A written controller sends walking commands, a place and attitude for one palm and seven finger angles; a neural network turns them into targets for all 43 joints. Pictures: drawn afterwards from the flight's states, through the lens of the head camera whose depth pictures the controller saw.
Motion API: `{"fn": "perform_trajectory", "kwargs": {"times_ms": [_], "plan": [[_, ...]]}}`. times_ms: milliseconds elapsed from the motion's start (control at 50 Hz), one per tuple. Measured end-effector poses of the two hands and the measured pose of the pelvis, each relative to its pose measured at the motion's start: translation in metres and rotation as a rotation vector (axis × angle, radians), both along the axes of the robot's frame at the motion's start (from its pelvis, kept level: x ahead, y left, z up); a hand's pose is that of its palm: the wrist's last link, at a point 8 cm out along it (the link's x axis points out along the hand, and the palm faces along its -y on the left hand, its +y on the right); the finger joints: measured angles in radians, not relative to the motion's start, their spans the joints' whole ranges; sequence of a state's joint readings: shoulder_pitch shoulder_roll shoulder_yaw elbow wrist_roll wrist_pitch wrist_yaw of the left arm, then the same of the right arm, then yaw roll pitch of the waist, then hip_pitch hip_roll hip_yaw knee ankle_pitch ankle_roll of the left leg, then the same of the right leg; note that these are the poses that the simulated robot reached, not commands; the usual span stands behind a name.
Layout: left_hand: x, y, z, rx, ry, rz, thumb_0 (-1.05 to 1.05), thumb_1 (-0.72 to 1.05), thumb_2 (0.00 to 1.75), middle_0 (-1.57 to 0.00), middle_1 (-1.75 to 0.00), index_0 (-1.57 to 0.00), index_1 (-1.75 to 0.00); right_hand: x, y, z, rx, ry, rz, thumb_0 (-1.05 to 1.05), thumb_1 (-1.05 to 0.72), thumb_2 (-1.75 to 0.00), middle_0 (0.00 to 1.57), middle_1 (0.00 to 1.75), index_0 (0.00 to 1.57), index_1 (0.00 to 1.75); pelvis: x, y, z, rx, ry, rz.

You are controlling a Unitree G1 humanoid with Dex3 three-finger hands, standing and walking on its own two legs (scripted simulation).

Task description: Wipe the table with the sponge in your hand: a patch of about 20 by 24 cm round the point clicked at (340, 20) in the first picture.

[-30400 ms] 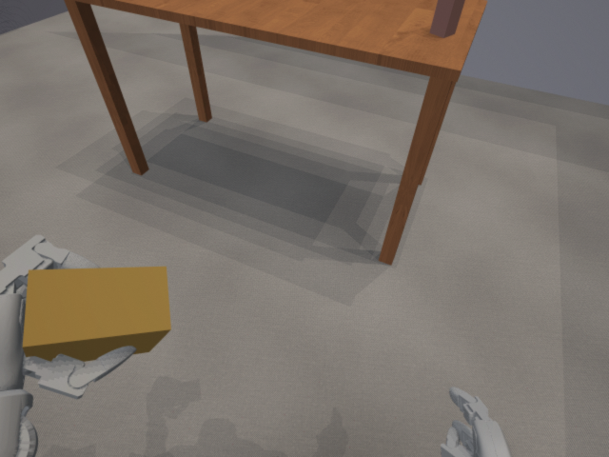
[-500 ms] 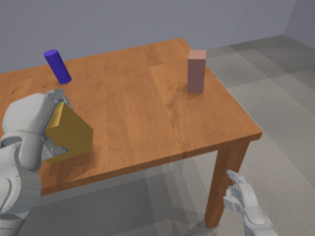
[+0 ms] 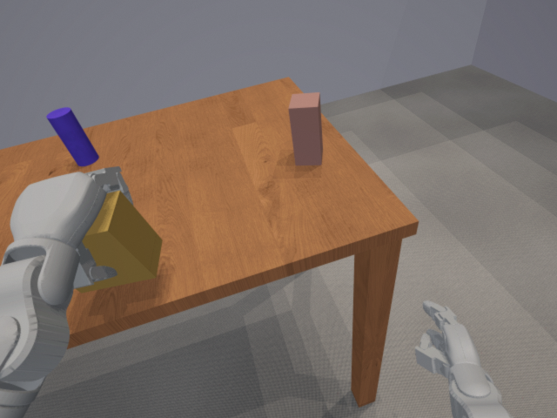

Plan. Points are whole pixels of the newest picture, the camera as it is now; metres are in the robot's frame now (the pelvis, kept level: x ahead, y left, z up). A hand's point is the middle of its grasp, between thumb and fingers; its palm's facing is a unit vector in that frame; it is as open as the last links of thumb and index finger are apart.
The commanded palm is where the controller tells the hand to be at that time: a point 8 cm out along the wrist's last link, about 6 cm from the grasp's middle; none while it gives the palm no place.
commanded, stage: move the sponge above the wiping area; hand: left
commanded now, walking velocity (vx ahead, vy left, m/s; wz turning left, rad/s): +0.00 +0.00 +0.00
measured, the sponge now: (107, 251) +0.25 +0.28 +0.17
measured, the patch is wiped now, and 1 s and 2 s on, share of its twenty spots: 0.00 0.00 0.15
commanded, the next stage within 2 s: none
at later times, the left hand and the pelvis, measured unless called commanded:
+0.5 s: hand (73, 219) +0.25 +0.30 +0.22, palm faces +0.28 -0.06 -0.96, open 10.3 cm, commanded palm +0.20 +0.31 +0.30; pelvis -0.01 +0.05 +0.00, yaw -1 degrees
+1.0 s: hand (75, 181) +0.29 +0.31 +0.25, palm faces +0.37 -0.06 -0.93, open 10.3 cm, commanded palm +0.23 +0.31 +0.29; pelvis +0.02 +0.05 +0.01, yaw -1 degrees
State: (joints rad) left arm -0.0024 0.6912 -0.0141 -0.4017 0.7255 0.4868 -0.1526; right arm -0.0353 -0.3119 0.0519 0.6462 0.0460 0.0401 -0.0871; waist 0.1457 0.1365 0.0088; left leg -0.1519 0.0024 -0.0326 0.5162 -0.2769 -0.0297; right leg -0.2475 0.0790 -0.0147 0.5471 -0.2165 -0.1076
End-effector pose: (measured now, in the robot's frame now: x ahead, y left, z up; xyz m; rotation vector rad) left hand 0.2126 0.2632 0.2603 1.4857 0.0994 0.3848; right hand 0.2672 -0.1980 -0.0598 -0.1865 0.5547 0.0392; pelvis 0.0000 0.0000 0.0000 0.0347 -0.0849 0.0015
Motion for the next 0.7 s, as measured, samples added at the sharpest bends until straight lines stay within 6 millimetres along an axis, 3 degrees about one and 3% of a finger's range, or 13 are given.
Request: {"fn": "perform_trajectory", "kwargs": {"times_ms": [120,180,220,280,360,400,440,500,600,640,700], "plan": [[0.003,0.024,0.046,0.068,-0.154,0.061,-0.01,-0.53,1.04,-0.72,-1.3,-0.73,-1.33,-0.008,-0.005,0.0,0.021,0.001,-0.049,0.01,-0.9,-0.9,0.2,0.3,0.2,0.3,0.0,0.004,0.0,0.0,-0.005,-0.021],[0.0,0.044,0.058,0.045,-0.186,0.122,-0.01,-0.53,1.04,-0.72,-1.31,-0.73,-1.33,-0.015,-0.006,0.001,0.027,0.004,-0.068,0.01,-0.9,-0.9,0.2,0.3,0.2,0.3,0.0,0.008,0.001,-0.005,0.003,-0.022],[-0.002,0.055,0.052,0.02,-0.17,0.147,-0.01,-0.53,1.04,-0.72,-1.31,-0.72,-1.33,-0.02,-0.005,-0.001,0.028,0.006,-0.078,0.01,-0.9,-0.9,0.2,0.3,0.2,0.3,-0.002,0.012,0.001,-0.009,0.009,-0.018],[-0.003,0.061,0.027,-0.034,-0.095,0.144,-0.01,-0.52,1.04,-0.71,-1.31,-0.72,-1.33,-0.025,-0.001,-0.003,0.017,0.01,-0.083,0.01,-0.9,-0.9,0.2,0.3,0.2,0.3,-0.004,0.02,0.001,-0.013,0.013,-0.012],[-0.001,0.053,-0.016,-0.1,0.013,0.064,-0.01,-0.52,1.04,-0.71,-1.31,-0.72,-1.33,-0.028,0.014,-0.005,-0.021,0.017,-0.066,0.01,-0.9,-0.9,0.2,0.3,0.2,0.3,-0.008,0.031,0.001,-0.011,0.005,-0.005],[0.0,0.044,-0.025,-0.098,0.027,0.008,-0.01,-0.53,1.04,-0.72,-1.31,-0.72,-1.33,-0.027,0.025,-0.004,-0.036,0.016,-0.046,0.01,-0.9,-0.9,0.2,0.3,0.2,0.3,-0.008,0.036,0.001,-0.007,-0.003,-0.005],[0.001,0.038,-0.021,-0.069,0.001,-0.044,-0.01,-0.53,1.04,-0.72,-1.31,-0.73,-1.33,-0.024,0.039,-0.001,-0.037,0.007,-0.024,0.01,-0.9,-0.9,0.2,0.3,0.2,0.3,-0.008,0.041,0.001,-0.005,-0.011,-0.01],[0.005,0.037,0.004,-0.009,-0.096,-0.078,-0.01,-0.53,1.04,-0.72,-1.3,-0.73,-1.33,-0.018,0.062,0.005,-0.015,-0.007,0.014,0.01,-0.9,-0.9,0.2,0.3,0.2,0.3,-0.007,0.047,0.003,-0.005,-0.02,-0.011],[0.012,0.06,0.049,-0.012,-0.254,-0.005,-0.01,-0.53,1.04,-0.72,-1.31,-0.73,-1.33,-0.011,0.095,0.017,0.055,-0.025,0.061,0.01,-0.9,-0.9,0.2,0.3,0.2,0.3,-0.006,0.055,0.006,-0.01,-0.01,-0.011],[0.014,0.069,0.053,-0.048,-0.268,0.035,-0.01,-0.53,1.04,-0.72,-1.31,-0.73,-1.33,-0.012,0.099,0.018,0.074,-0.018,0.052,0.01,-0.9,-0.9,0.2,0.3,0.2,0.29,-0.005,0.057,0.007,-0.012,0.002,-0.01],[0.02,0.073,0.035,-0.119,-0.218,0.06,-0.01,-0.53,1.04,-0.72,-1.31,-0.72,-1.33,-0.015,0.098,0.017,0.078,-0.001,0.055,0.01,-0.9,-0.9,0.2,0.3,0.19,0.29,-0.004,0.06,0.008,-0.015,0.016,-0.005]]}}
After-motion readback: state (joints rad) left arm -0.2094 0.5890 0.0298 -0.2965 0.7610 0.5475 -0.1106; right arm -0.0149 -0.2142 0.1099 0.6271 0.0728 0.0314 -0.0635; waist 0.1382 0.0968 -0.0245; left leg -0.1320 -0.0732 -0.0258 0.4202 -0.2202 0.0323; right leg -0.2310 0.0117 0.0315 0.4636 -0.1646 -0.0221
